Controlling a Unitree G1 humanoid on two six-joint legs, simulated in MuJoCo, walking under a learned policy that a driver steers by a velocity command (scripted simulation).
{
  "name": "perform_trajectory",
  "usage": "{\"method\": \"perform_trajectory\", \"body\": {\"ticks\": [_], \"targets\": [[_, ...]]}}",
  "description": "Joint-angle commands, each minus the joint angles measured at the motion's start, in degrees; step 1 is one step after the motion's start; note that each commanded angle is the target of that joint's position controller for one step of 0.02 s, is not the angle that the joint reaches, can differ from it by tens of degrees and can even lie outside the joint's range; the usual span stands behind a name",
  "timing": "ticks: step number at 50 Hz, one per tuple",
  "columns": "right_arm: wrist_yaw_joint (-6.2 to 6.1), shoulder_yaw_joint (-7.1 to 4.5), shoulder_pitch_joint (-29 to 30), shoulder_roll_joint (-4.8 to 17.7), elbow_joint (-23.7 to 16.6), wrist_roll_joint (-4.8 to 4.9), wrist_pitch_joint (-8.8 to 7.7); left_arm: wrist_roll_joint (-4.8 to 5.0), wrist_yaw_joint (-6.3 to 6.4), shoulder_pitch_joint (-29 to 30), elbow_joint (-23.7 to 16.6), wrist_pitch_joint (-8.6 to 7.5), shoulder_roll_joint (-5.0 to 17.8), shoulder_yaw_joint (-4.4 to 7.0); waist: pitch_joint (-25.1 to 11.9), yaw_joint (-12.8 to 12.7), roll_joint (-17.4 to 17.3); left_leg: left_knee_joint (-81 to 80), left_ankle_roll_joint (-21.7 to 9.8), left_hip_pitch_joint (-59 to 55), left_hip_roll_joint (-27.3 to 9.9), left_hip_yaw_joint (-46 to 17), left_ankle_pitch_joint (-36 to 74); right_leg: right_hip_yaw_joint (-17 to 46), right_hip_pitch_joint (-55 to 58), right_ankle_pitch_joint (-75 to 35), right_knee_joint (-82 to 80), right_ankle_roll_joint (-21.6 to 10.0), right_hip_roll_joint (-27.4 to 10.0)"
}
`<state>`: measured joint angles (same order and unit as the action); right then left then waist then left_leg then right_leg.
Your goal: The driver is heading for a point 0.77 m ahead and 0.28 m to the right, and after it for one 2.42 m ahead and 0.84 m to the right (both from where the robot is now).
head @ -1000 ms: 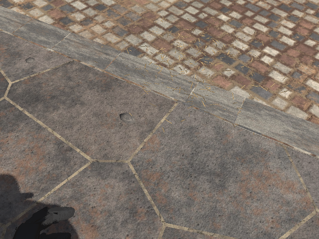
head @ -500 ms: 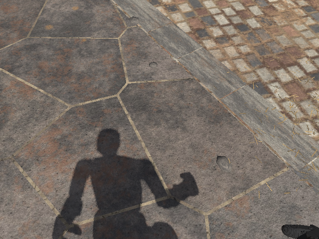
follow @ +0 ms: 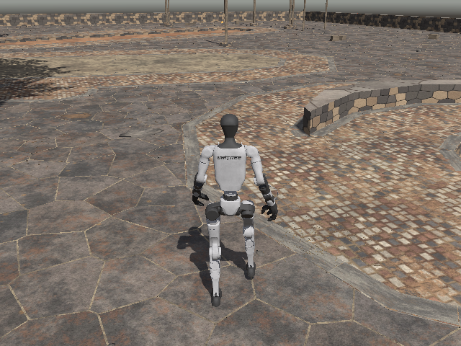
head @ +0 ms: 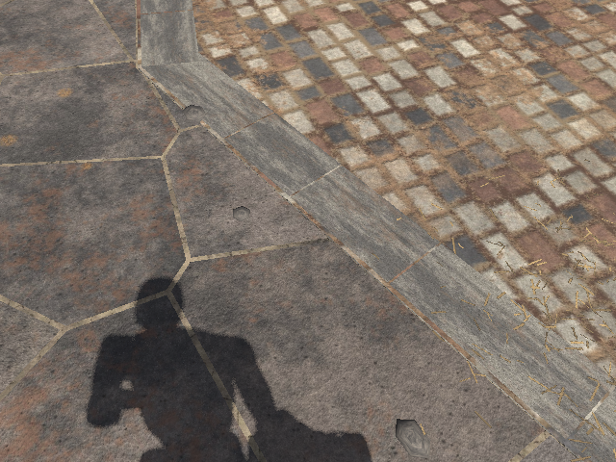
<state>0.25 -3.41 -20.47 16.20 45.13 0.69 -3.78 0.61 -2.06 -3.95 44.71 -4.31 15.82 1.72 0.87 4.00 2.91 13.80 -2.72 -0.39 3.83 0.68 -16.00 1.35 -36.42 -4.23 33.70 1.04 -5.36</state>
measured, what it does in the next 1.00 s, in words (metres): walks ahead, turning right: right foot, then left foot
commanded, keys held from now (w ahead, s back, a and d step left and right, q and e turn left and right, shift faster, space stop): w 0.40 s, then w+e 0.60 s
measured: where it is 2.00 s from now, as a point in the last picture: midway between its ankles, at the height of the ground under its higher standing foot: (405, 233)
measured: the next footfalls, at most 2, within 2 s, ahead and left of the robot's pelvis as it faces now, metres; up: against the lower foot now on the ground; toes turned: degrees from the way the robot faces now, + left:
right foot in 0.10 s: +0.24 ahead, -0.14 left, +0.00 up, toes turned -2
left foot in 0.62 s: +0.54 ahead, +0.10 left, +0.00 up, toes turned -4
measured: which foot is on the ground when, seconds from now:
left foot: down 0.00-0.10, up 0.12-0.60, down 0.62-1.00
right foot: up 0.00-0.08, down 0.10-0.64, up 0.66-1.00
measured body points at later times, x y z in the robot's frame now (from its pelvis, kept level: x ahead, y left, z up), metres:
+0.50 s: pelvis +0.28 -0.04 +0.00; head +0.31 -0.04 +0.45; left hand +0.30 +0.24 -0.12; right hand +0.48 -0.29 -0.09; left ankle +0.47 +0.13 -0.69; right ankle +0.20 -0.14 -0.74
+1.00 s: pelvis +0.55 -0.02 +0.00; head +0.57 -0.03 +0.45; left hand +0.79 +0.18 -0.10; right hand +0.51 -0.30 -0.13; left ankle +0.50 +0.11 -0.74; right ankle +0.67 -0.21 -0.69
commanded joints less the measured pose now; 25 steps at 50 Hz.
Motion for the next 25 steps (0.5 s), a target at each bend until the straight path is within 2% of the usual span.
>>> {"method": "perform_trajectory", "body": {"ticks": [1,3,4,5,6,7,8,9,10,11,12,14,15,17,20,22,25], "targets": [[-0.59,-2.8,-1.3,10.2,-1.0,0.48,0.04,0.08,-0.88,6.1,-5.4,-1.28,5.3,1.13,3.2,-0.6,-6.8,-1.5,-8.3,-0.4,-18.1,-7.7,18.3,0.2,0.0,2.9,-3.7,-2.2,0.8],[-0.88,-3.0,-0.6,10.8,-0.5,0.47,0.65,-0.05,-1.03,2.7,-4.7,-1.49,6.7,1.69,1.1,-2.8,-7.9,3.0,-6.9,-2.8,-18.1,-7.5,28.2,-1.5,5.3,7.4,-4.7,-3.9,2.6],[-1.01,-2.89,0.4,10.7,-0.5,0.38,1.04,-0.2,-0.77,-2.8,-3.1,-1.55,8.0,2.58,-2.3,-6.0,-7.8,9.8,-5.7,-2.4,-16.1,-5.7,37.6,-3.5,13.3,7.6,-6.0,-5.3,4.6],[-1.22,-2.09,-0.1,9.0,-0.7,-0.11,1.31,-0.43,-0.26,-11.7,-0.6,-1.51,10.9,3.91,-8.8,-9.6,-6.4,21.5,-3.8,2.4,-12.9,-3.2,37.7,-2.5,27.1,5.7,-4.5,-7.3,3.4],[-1.09,-0.42,-5.6,4.1,-2.5,-0.85,0.72,-1.49,0.18,-19.0,0.2,-1.38,16.5,5.15,-18.7,-9.1,4.1,43.4,0.0,21.6,-6.4,-0.4,18.8,18.2,49.6,8.5,-3.6,-14.7,-10.7],[-0.77,0.42,-8.3,1.9,-1.7,-0.5,-0.45,-0.48,-0.29,-21.7,1.4,-1.16,15.4,4.9,-23.6,-8.9,13.9,55.9,1.8,35.7,0.9,-5.6,-17.6,40.0,58.6,20.1,-13.5,-20.1,-16.6],[-0.31,-0.9,-2.7,7.7,-2.3,0.83,-1.27,0.47,-0.19,-19.4,1.1,-1.16,11.2,3.59,-16.9,-10.3,8.1,61.1,1.1,42.6,-2.7,-8.9,-16.6,36.7,54.9,28.4,-15.9,-17.4,-15.2],[-0.17,-1.13,2.2,8.7,-3.8,1.51,-1.75,0.29,0.07,-15.3,0.4,-1.01,9.6,3.12,-9.8,-9.6,4.7,60.0,0.4,44.7,-5.8,-6.7,-11.1,29.0,47.0,27.3,-17.1,-15.2,-13.5],[-0.4,-1.07,5.0,8.3,-4.3,0.9,-1.89,-0.32,0.21,-11.8,-0.2,-0.85,8.5,2.73,-5.4,-8.2,1.3,57.0,0.4,43.2,-8.2,-5.3,-6.2,23.5,39.1,22.5,-18.5,-14.3,-11.5],[-0.52,-1.34,5.3,7.9,-4.2,0.25,-1.57,-1.01,0.15,-9.5,-0.7,-0.96,6.9,2.2,-2.8,-6.4,1.2,53.7,0.5,40.3,-10.1,-5.3,-2.9,19.4,33.0,17.2,-20.3,-13.8,-9.5],[-0.51,-1.35,3.8,7.0,-3.8,0.15,-1.03,-1.46,0.13,-8.5,-0.7,-1.15,6.1,1.91,-2.8,-4.8,2.5,52.2,0.8,36.9,-11.0,-5.6,-1.0,17.0,29.6,14.2,-21.8,-13.8,-8.4],[-0.65,-1.01,2.3,5.1,-3.2,-0.02,-0.04,-0.95,0.19,-8.5,-0.1,-1.75,6.4,2.02,-2.5,-3.6,2.5,49.2,1.8,35.0,-11.6,-4.8,0.4,13.0,26.6,9.3,-24.3,-14.8,-7.7],[-0.78,-0.89,3.4,4.7,-3.6,-0.22,0.23,-0.82,0.37,-8.7,0.3,-1.93,7.2,2.23,-1.7,-3.4,2.0,47.1,2.5,36.0,-11.9,-4.5,2.2,11.3,26.0,7.1,-25.3,-15.1,-7.6],[-0.88,-0.67,7.2,4.2,-4.7,-0.54,0.27,-0.75,0.93,-10.0,1.2,-1.85,8.4,2.59,-0.3,-4.2,0.7,41.0,3.6,38.8,-12.2,-4.2,7.8,8.5,26.8,3.3,-26.4,-15.1,-7.2],[-0.31,-0.11,12.5,2.8,-5.6,-0.46,-0.35,-0.33,1.53,-11.7,2.2,-1.34,9.0,2.7,0.7,-5.9,0.4,29.4,3.9,37.6,-11.1,-2.8,17.4,3.6,27.7,1.4,-26.8,-13.1,-4.9],[0.12,0.21,17.3,2.2,-6.9,-0.35,-0.84,0.26,1.74,-14.7,3.4,-0.96,9.6,2.84,1.8,-7.8,-0.2,23.0,4.1,35.4,-9.4,-1.8,21.0,3.4,28.0,2.4,-26.4,-12.6,-4.5],[1.04,0.2,21.8,2.6,-8.3,0.09,-1.58,0.73,2.01,-17.8,4.8,0.1,10.2,3.13,3.0,-9.0,0.1,17.5,4.1,35.1,-7.8,-2.3,20.7,5.8,31.9,3.4,-23.8,-12.7,-6.3]]}}
Velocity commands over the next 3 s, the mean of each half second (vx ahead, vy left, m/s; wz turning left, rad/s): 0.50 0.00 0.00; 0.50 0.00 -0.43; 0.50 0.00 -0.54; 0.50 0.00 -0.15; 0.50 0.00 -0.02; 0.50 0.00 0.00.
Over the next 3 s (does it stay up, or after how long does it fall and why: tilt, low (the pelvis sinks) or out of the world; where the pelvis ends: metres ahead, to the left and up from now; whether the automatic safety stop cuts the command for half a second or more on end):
stays up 1.52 -0.59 0.01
